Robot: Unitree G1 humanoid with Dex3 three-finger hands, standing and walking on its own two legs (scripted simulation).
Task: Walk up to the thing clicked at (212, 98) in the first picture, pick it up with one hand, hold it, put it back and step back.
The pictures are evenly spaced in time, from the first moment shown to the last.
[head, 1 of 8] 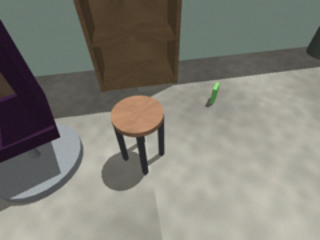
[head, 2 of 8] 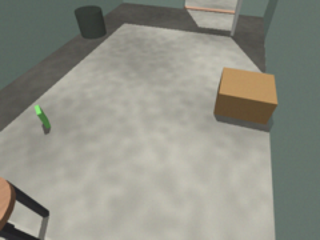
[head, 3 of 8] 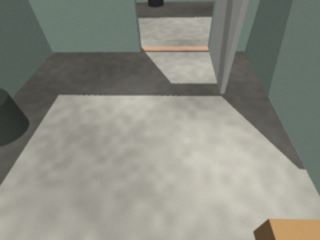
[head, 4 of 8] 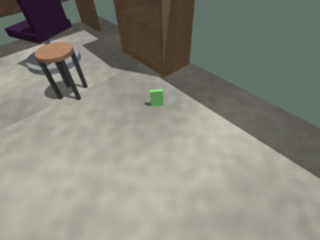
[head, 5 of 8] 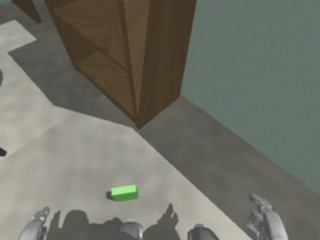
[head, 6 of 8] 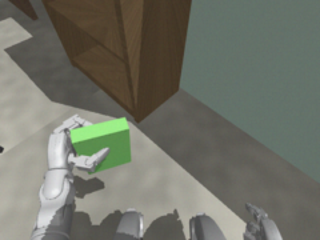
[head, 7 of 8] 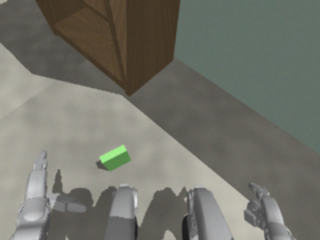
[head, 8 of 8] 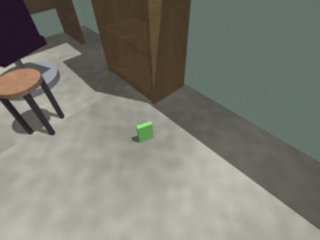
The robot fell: no
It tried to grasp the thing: yes
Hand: left
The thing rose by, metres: 0.68
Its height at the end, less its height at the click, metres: +0.00
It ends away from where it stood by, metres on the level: 0.03
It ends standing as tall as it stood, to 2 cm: yes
